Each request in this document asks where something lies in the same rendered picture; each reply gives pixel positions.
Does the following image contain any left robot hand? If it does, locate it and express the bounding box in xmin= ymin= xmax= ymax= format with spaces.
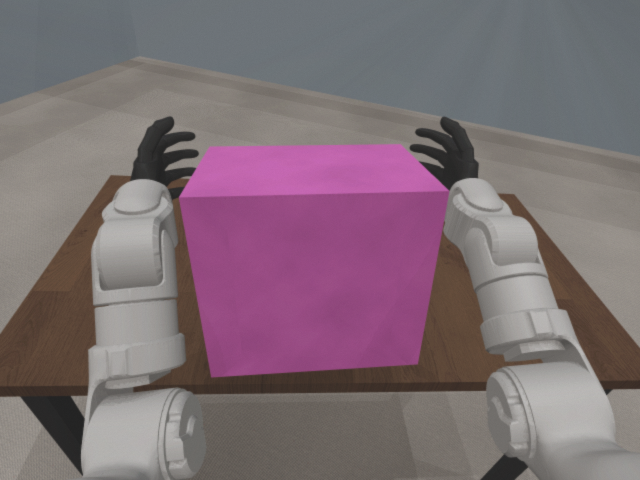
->
xmin=130 ymin=116 xmax=199 ymax=200

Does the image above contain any left robot upper arm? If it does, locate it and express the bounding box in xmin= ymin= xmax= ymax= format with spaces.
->
xmin=67 ymin=387 xmax=206 ymax=480

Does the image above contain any carton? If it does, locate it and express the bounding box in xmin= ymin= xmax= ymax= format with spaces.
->
xmin=179 ymin=144 xmax=449 ymax=377

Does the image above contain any right robot upper arm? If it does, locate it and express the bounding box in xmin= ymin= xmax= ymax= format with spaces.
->
xmin=486 ymin=361 xmax=640 ymax=480

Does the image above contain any table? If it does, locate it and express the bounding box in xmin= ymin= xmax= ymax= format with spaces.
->
xmin=0 ymin=175 xmax=640 ymax=480

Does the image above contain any robot right forearm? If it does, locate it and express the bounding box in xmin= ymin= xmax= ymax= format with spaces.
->
xmin=443 ymin=178 xmax=616 ymax=438

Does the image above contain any robot left forearm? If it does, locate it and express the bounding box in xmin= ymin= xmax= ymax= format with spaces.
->
xmin=81 ymin=179 xmax=186 ymax=472

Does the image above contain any right robot hand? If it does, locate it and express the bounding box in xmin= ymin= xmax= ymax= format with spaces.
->
xmin=410 ymin=117 xmax=479 ymax=191

